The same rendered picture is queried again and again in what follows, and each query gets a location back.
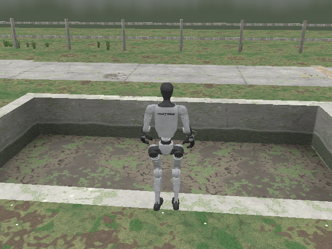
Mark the left robot forearm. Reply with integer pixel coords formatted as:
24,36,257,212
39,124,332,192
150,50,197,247
141,125,148,138

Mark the robot right hand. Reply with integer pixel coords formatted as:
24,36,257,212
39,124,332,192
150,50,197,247
183,139,195,148

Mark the right robot forearm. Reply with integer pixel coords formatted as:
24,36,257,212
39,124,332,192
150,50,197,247
186,126,194,142

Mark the robot right thigh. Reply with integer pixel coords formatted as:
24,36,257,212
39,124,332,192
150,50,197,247
172,144,184,178

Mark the right robot foot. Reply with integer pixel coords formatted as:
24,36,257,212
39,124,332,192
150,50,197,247
172,197,179,210

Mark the robot left hand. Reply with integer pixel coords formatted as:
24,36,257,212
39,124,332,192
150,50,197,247
141,136,153,144

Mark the left robot upper arm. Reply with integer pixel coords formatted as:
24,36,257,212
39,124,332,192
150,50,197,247
143,104,156,132

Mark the right robot upper arm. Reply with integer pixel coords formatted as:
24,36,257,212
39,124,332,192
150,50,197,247
177,105,191,134

